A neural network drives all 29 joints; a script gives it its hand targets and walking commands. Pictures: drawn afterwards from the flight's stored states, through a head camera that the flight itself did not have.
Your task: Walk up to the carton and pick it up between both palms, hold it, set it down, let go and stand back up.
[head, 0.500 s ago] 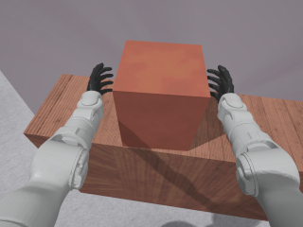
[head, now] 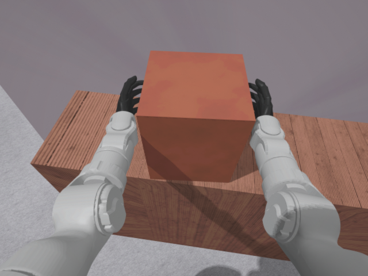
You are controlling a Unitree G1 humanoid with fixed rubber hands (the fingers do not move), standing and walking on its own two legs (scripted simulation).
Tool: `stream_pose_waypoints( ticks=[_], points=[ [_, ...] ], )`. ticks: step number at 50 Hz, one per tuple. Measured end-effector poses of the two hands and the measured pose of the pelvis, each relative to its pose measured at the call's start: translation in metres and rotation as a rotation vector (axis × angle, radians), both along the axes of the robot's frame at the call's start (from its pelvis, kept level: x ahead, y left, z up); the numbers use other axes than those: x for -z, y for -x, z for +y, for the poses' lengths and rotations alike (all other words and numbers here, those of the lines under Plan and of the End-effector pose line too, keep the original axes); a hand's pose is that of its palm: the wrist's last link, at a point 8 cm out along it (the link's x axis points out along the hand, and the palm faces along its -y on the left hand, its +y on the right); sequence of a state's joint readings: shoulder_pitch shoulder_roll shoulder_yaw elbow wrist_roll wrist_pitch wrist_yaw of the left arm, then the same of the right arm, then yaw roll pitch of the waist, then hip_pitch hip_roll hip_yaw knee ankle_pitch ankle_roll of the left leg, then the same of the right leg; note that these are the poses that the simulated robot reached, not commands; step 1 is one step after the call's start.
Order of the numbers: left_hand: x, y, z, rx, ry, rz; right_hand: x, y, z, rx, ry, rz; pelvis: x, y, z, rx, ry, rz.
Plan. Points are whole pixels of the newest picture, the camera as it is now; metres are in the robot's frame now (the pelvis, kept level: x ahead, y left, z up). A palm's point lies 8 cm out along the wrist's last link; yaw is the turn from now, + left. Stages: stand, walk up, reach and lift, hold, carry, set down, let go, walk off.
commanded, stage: reach and lift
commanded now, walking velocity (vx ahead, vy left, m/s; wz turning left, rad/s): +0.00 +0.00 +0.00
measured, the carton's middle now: (192, 121) +0.46 +0.01 +0.06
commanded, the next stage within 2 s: none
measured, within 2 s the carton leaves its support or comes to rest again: leaves its support in 1.46 s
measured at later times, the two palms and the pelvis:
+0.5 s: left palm (123, 116) +0.42 +0.17 +0.10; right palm (259, 122) +0.43 -0.13 +0.10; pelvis +0.02 +0.01 +0.01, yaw +0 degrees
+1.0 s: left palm (122, 117) +0.42 +0.17 +0.10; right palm (258, 123) +0.43 -0.13 +0.10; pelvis +0.02 +0.00 +0.01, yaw +1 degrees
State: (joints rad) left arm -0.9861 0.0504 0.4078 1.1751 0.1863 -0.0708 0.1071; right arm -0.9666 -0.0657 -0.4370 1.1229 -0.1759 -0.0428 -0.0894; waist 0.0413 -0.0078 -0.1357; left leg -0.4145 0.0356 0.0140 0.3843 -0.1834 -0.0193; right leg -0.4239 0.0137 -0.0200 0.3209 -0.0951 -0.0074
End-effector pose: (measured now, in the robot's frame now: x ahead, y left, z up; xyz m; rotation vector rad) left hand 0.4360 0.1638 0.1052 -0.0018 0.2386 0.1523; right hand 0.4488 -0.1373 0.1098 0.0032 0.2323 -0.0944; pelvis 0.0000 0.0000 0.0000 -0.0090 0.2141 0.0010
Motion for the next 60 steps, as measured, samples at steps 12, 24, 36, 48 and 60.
stream_pose_waypoints(
  ticks=[12,24,36,48,60],
  points=[
    [0.002,0.012,0.004,-0.003,0.02,-0.003,0.005,0.016,0.005,0.014,0.016,-0.061,-0.006,-0.018,0.005,-0.003,0.001,-0.154],
    [0.001,0.013,0.005,-0.01,0.007,0.001,0.007,0.015,0.006,0.004,0.022,-0.076,-0.005,-0.025,0.006,-0.005,0.004,-0.174],
    [0.001,0.015,0.006,-0.015,0.005,0.0,0.007,0.016,0.007,-0.003,0.024,-0.085,-0.006,-0.023,0.004,-0.017,-0.001,-0.175],
    [0.001,0.016,0.007,-0.013,0.006,0.002,0.007,0.018,0.007,0.0,0.022,-0.085,-0.007,-0.022,0.004,-0.02,-0.002,-0.175],
    [0.001,0.016,0.007,-0.012,0.002,0.007,0.008,0.017,0.007,0.001,0.018,-0.084,-0.007,-0.023,0.004,-0.023,-0.002,-0.174]
  ],
)
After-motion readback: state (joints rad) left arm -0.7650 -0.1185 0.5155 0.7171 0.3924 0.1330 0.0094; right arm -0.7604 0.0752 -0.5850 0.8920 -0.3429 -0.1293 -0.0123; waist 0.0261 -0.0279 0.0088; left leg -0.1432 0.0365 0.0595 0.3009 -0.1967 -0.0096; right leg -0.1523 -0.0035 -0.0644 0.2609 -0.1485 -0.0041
